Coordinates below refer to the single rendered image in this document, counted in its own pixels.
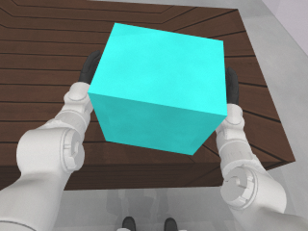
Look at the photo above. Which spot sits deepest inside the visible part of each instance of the pedestal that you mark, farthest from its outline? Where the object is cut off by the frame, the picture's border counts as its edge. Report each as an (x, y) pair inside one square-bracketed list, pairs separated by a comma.
[(43, 46)]

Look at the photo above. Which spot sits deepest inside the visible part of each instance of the robot foot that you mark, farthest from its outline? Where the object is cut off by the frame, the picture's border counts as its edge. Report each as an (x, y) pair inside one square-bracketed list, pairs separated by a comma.
[(170, 225), (129, 223)]

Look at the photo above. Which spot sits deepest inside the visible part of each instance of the right robot hand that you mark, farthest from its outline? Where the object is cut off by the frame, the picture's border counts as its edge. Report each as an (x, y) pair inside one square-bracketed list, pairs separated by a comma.
[(231, 86)]

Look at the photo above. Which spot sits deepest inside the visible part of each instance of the right robot foot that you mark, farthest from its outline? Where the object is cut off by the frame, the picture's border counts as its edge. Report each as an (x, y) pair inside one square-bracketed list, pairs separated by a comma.
[(170, 225)]

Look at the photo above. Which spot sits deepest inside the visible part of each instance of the right robot upper arm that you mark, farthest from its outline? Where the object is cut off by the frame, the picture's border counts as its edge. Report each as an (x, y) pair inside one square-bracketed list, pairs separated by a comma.
[(258, 202)]

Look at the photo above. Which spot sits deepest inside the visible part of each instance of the left robot foot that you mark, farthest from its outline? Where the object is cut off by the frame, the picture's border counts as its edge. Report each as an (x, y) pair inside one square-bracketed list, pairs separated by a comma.
[(129, 223)]

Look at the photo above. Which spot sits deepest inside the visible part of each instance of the left robot hand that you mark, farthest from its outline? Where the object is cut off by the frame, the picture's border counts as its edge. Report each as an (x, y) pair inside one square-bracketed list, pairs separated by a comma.
[(89, 67)]

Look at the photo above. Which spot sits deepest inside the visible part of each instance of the robot left forearm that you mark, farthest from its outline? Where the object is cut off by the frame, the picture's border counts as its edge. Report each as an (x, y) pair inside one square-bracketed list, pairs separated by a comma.
[(74, 114)]

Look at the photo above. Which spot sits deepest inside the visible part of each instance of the left robot upper arm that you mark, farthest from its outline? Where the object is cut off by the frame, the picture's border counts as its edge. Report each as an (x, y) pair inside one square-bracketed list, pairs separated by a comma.
[(46, 158)]

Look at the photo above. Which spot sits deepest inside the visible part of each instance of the carton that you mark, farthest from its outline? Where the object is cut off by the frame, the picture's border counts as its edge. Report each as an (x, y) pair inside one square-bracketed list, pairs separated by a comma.
[(158, 89)]

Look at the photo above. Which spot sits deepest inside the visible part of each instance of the robot right forearm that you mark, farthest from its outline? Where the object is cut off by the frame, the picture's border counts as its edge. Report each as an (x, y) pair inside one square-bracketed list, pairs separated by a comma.
[(233, 147)]

